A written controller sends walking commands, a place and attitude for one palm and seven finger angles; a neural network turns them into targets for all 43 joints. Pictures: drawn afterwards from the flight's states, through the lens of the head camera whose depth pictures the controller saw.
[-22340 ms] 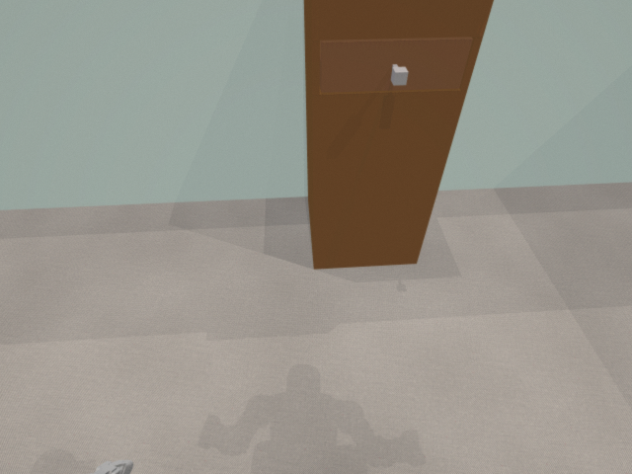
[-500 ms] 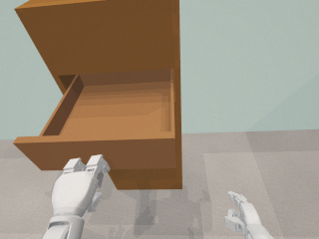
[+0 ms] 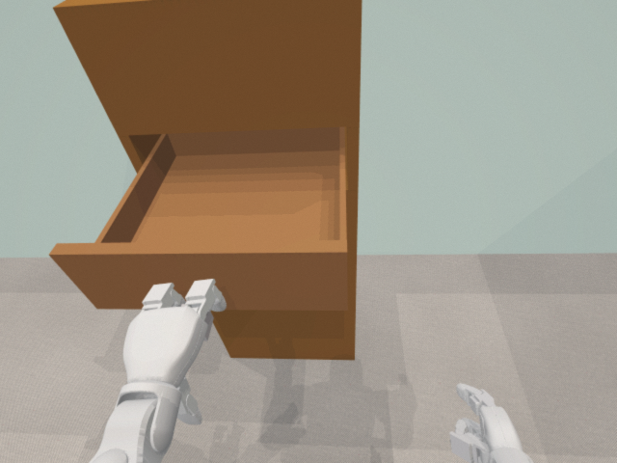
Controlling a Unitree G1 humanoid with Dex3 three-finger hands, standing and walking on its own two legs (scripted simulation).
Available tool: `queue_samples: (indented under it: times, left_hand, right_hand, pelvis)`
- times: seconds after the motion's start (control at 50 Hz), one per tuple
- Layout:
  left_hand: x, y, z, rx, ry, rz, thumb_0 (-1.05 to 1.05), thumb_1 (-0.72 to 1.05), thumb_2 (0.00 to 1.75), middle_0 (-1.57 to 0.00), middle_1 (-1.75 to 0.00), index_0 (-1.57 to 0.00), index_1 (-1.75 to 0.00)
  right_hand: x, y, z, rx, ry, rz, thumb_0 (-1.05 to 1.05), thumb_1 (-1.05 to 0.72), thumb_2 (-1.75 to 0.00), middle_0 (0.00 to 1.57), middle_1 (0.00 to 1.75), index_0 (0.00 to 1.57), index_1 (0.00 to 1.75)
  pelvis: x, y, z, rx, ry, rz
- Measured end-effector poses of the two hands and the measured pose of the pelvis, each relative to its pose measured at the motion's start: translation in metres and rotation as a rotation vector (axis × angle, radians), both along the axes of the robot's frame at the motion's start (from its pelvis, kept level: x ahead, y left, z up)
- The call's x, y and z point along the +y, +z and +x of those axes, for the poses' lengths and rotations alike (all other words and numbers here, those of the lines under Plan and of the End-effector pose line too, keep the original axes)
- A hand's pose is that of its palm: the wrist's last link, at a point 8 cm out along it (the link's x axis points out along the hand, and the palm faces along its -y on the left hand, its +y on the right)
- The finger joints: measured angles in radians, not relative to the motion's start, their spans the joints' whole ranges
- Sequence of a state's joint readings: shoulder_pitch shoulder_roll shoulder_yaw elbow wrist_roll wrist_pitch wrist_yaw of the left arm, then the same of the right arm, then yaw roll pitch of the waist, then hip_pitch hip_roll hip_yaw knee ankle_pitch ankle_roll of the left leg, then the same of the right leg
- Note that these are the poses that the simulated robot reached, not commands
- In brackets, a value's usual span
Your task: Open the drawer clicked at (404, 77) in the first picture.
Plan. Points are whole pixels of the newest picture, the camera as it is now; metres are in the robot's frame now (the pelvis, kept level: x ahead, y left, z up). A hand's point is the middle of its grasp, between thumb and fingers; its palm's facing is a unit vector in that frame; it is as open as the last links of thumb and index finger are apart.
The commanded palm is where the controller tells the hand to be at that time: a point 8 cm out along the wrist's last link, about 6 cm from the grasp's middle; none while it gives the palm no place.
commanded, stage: lift the hand off the handle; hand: left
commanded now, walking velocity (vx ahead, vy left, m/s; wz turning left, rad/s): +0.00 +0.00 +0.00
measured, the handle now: (198, 309) +0.28 +0.20 +0.07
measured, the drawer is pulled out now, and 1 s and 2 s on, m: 0.28 0.27 0.27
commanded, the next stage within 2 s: draw the hand back to the body in 1.38 s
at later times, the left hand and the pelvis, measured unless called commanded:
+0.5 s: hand (171, 320) +0.24 +0.21 +0.10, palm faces +0.12 -0.13 -0.98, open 13.8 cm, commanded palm +0.21 +0.20 +0.16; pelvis +0.01 +0.01 +0.01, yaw +1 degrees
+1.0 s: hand (151, 282) +0.24 +0.20 +0.17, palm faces +0.22 -0.13 -0.97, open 13.8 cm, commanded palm +0.20 +0.20 +0.23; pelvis +0.01 +0.01 +0.01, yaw +1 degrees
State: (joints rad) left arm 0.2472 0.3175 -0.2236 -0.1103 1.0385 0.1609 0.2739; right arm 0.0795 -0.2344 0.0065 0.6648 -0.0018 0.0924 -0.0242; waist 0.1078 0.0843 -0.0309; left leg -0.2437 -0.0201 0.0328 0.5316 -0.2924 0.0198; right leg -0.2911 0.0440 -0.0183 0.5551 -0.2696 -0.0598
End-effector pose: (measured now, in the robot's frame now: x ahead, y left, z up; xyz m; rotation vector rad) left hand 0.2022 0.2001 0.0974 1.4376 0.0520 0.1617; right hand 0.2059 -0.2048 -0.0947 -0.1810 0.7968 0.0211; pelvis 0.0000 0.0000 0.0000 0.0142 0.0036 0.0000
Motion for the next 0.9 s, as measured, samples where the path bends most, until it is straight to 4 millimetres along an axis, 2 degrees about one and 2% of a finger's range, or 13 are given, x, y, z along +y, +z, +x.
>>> queue_samples:
  times: [0.18, 0.34, 0.5, 0.6, 0.9]
  left_hand:
    - [0.001, 0.004, 0.01, 0.011, -0.001, 0.0, 0.0, -0.49, 0.3, -0.32, -1.2, -0.35, -1.23]
    - [0.007, 0.036, 0.009, -0.06, 0.007, -0.006, 0.0, -0.49, 0.3, -0.32, -1.2, -0.33, -1.21]
    - [0.012, 0.049, 0.013, -0.036, 0.01, -0.008, 0.0, -0.49, 0.3, -0.32, -1.2, -0.32, -1.21]
    - [0.01, 0.065, 0.016, -0.064, -0.024, -0.011, 0.0, -0.49, 0.3, -0.32, -1.2, -0.32, -1.2]
    - [0.013, 0.108, 0.01, -0.126, -0.036, -0.012, 0.0, -0.49, 0.3, -0.32, -1.2, -0.32, -1.2]
  right_hand:
    - [0.011, 0.001, 0.001, -0.009, 0.005, 0.025, 0.01, -0.91, -0.9, 0.2, 0.3, 0.2, 0.3]
    - [0.019, 0.008, 0.014, -0.038, 0.025, 0.045, 0.01, -0.91, -0.9, 0.2, 0.3, 0.2, 0.3]
    - [0.028, 0.017, 0.029, -0.054, 0.059, 0.048, 0.01, -0.91, -0.9, 0.2, 0.3, 0.2, 0.3]
    - [0.034, 0.021, 0.036, -0.065, 0.078, 0.057, 0.01, -0.91, -0.9, 0.2, 0.3, 0.2, 0.3]
    - [0.047, 0.024, 0.042, -0.057, 0.12, 0.102, 0.01, -0.91, -0.9, 0.2, 0.3, 0.2, 0.3]
  pelvis:
    - [0.002, 0.001, 0.0, -0.007, 0.002, 0.001]
    - [0.007, 0.003, 0.005, -0.027, 0.004, -0.002]
    - [0.009, 0.006, 0.007, -0.042, 0.009, -0.004]
    - [0.011, 0.007, 0.009, -0.049, 0.011, -0.006]
    - [0.015, 0.009, 0.01, -0.066, 0.012, -0.009]
